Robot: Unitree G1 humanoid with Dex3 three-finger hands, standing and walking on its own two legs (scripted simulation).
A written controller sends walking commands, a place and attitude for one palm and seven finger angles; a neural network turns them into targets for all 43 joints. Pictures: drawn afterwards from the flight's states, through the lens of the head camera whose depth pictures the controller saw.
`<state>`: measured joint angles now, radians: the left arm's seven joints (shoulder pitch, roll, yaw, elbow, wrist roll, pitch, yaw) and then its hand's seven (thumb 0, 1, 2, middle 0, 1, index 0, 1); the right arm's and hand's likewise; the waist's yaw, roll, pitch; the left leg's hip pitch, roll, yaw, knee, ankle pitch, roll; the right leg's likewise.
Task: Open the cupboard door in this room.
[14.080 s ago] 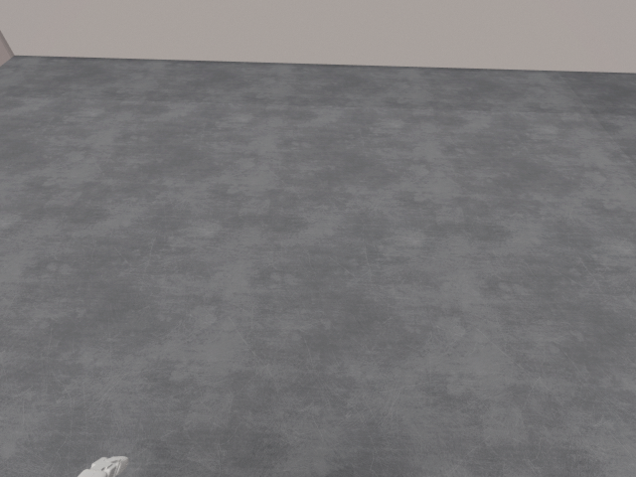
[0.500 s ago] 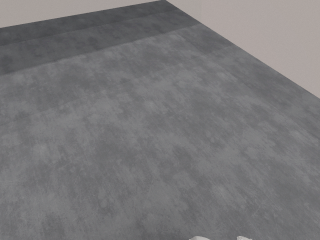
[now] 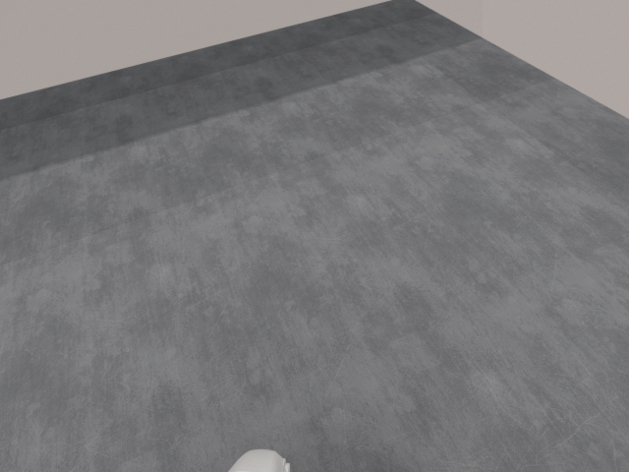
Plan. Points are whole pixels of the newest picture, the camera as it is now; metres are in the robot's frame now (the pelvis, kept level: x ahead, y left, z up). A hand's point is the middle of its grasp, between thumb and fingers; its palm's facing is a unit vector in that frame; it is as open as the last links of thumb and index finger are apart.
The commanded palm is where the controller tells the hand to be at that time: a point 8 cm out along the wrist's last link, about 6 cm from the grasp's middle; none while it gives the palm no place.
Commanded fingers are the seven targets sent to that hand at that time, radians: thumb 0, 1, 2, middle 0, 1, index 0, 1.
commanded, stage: turn or walk to find it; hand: left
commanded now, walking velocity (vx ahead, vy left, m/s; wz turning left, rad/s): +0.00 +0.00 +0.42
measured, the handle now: out of the picture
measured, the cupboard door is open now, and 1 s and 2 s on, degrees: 0 0 0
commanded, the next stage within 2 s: none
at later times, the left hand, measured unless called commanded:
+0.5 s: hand out of the picture -0.03 +0.27 -0.17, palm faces +0.26 -0.94 -0.24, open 7.4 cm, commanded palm none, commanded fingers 0.00 0.90 0.90 -0.20 -0.30 -0.20 -0.30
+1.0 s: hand out of the picture -0.05 +0.20 -0.15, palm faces +0.44 -0.86 -0.26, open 7.3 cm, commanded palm none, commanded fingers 0.00 0.90 0.90 -0.20 -0.30 -0.20 -0.30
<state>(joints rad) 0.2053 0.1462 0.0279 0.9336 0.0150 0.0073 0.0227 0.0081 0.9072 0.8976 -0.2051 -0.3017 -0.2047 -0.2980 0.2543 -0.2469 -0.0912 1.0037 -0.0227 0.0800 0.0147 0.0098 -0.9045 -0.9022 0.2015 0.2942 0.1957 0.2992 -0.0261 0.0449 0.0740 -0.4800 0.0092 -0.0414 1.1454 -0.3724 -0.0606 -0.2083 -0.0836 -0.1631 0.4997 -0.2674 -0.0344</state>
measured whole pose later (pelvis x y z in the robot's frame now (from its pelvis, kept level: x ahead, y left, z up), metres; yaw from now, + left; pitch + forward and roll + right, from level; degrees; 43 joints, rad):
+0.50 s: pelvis -0.03 +0.05 +0.00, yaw +12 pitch +0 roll -1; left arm 0.21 0.26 0.06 0.99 0.01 0.06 0.01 0.01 0.91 0.90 -0.20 -0.30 -0.20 -0.30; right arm 0.15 -0.18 -0.03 0.95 -0.02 0.01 -0.01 0.01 -0.90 -0.90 0.20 0.29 0.20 0.30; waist 0.03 -0.03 0.06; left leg -0.20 -0.02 0.01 0.44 -0.24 0.04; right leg -0.46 -0.10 -0.04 1.05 -0.39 0.09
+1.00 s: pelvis -0.04 +0.00 +0.00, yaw +26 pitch -1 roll +2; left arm 0.21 0.15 0.03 0.94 0.02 0.00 0.02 0.01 0.91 0.90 -0.21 -0.30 -0.21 -0.30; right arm 0.23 -0.25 -0.09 1.01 -0.02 0.08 0.01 0.01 -0.90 -0.90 0.20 0.29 0.20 0.30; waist -0.02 0.04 0.08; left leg -0.45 0.02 -0.03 1.09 -0.41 -0.07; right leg -0.20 -0.09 -0.18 0.50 -0.28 -0.03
